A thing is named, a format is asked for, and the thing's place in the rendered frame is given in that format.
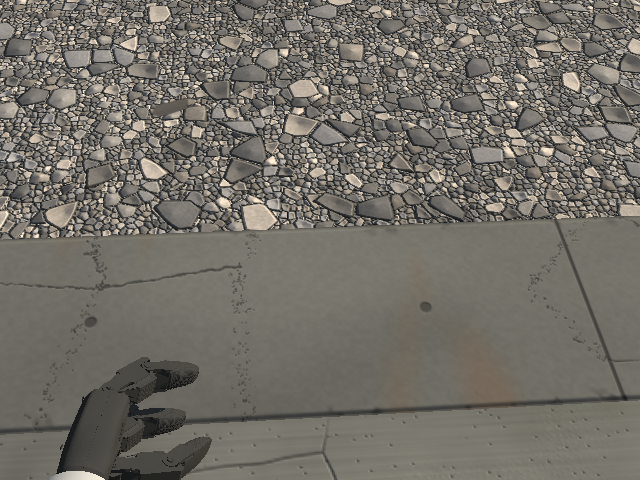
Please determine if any robot left hand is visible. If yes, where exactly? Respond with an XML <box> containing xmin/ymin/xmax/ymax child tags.
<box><xmin>56</xmin><ymin>357</ymin><xmax>212</xmax><ymax>480</ymax></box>

